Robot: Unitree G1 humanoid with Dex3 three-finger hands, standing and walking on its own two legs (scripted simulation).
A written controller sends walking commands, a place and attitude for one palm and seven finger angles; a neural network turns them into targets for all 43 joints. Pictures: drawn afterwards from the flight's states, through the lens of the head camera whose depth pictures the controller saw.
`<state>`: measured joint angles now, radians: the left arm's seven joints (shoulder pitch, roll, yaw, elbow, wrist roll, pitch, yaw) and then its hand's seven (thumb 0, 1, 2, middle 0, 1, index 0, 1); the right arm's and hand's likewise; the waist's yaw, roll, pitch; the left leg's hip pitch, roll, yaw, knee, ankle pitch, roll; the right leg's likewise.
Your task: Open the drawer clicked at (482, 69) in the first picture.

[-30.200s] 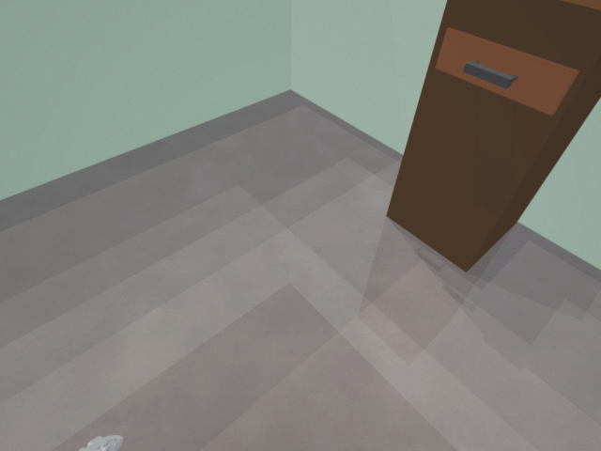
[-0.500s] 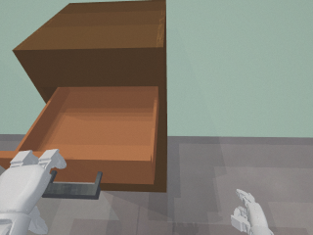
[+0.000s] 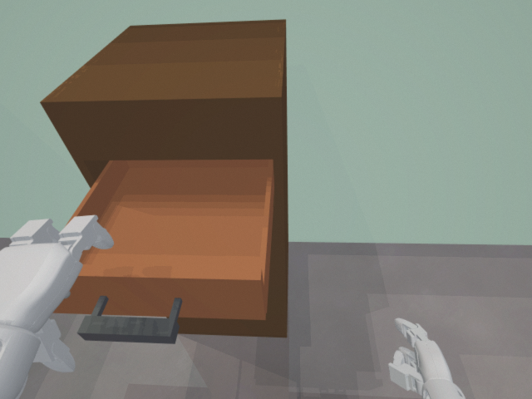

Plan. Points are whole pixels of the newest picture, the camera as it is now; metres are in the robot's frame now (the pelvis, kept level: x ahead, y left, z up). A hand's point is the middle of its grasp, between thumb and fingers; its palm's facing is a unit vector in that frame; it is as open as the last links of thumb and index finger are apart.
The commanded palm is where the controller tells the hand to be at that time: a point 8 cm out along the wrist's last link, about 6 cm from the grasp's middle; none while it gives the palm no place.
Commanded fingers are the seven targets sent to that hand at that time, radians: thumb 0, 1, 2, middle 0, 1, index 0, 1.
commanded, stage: lift the hand off the handle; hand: left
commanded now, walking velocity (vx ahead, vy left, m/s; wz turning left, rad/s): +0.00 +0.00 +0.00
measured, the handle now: (134, 315) +0.21 +0.25 +0.02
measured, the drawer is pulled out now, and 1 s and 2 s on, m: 0.27 0.27 0.27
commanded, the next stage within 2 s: draw the hand back to the body in 0.24 s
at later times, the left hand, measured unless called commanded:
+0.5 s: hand (61, 285) +0.17 +0.27 +0.17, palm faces +0.13 -0.03 -0.99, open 13.8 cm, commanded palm +0.13 +0.27 +0.22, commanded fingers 0.00 -0.50 0.30 -0.30 -1.20 -0.30 -1.20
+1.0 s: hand (69, 285) +0.17 +0.26 +0.17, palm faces +0.23 -0.36 -0.90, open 13.8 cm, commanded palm +0.12 +0.27 +0.22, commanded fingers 0.00 -0.36 0.36 -0.29 -1.11 -0.29 -1.11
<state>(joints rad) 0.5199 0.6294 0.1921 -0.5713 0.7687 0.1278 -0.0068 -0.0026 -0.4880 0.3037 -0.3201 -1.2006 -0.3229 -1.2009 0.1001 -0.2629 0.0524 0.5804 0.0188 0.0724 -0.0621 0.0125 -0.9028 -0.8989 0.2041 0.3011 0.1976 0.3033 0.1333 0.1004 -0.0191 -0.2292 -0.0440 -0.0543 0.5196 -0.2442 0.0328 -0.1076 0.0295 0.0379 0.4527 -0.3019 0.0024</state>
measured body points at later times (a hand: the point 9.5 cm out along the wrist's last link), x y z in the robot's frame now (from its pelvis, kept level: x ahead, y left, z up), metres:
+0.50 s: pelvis -0.01 -0.01 +0.00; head -0.03 -0.04 +0.45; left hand +0.15 +0.27 +0.22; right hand +0.23 -0.19 -0.08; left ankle +0.02 +0.10 -0.74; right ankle -0.03 -0.13 -0.74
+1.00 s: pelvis -0.01 -0.01 +0.00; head -0.02 -0.04 +0.45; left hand +0.15 +0.27 +0.22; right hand +0.23 -0.20 -0.07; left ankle +0.02 +0.10 -0.74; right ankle -0.03 -0.13 -0.74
